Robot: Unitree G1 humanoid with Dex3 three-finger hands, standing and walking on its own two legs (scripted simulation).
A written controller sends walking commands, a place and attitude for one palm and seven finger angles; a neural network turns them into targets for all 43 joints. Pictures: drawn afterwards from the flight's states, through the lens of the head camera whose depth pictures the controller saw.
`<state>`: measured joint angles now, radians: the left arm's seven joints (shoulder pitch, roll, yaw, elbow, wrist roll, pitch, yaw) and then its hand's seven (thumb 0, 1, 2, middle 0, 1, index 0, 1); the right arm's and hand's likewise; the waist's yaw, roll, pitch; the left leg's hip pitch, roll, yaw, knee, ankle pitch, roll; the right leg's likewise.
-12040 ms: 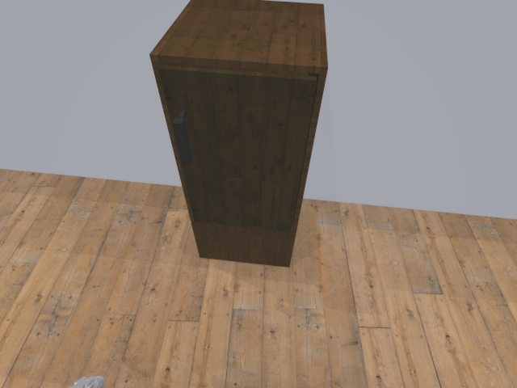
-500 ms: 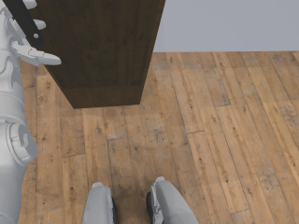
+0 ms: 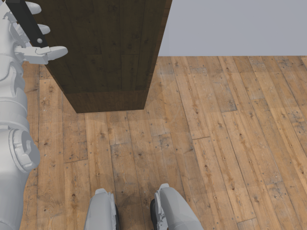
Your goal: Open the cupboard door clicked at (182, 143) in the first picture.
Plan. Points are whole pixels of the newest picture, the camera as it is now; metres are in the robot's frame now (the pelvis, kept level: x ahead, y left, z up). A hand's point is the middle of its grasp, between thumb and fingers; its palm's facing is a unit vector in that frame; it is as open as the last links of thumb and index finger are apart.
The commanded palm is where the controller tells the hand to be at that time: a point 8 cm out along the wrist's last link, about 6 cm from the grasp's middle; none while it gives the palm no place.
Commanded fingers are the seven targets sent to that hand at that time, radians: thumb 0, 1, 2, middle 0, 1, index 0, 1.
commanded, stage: close the thumb around the handle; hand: left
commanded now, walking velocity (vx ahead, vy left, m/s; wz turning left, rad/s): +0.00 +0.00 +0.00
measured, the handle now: (30, 19) +0.61 +0.22 +0.06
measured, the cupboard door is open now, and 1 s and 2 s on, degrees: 1 16 55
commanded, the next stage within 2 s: pull the door open along its arc in 0.40 s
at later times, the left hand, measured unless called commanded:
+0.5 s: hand (39, 39) +0.56 +0.20 +0.06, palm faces +0.00 -1.00 +0.00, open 5.9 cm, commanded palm +0.54 +0.23 +0.06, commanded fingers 0.00 0.90 0.90 -0.40 -1.35 -0.40 -1.35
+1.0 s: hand (50, 70) +0.48 +0.18 +0.06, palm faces +0.05 -1.00 +0.02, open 6.2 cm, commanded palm +0.42 +0.21 +0.06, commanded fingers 0.00 0.90 0.90 -0.40 -1.35 -0.40 -1.35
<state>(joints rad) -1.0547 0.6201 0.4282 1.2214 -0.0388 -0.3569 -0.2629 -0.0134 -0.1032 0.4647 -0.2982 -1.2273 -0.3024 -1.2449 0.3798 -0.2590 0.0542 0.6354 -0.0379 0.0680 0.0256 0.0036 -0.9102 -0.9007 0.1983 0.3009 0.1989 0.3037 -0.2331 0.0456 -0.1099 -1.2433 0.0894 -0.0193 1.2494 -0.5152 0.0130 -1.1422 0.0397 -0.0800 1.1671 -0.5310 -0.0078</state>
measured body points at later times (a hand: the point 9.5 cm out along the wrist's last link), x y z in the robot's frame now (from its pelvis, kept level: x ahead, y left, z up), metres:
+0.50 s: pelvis -0.01 +0.01 +0.00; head +0.18 +0.04 +0.41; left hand +0.55 +0.26 +0.07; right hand -0.03 -0.25 -0.10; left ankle +0.02 +0.11 -0.63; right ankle +0.00 -0.12 -0.63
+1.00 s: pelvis +0.01 +0.00 +0.02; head +0.14 +0.02 +0.45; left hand +0.47 +0.23 +0.06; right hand +0.05 -0.25 -0.09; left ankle +0.02 +0.11 -0.63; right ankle +0.00 -0.12 -0.63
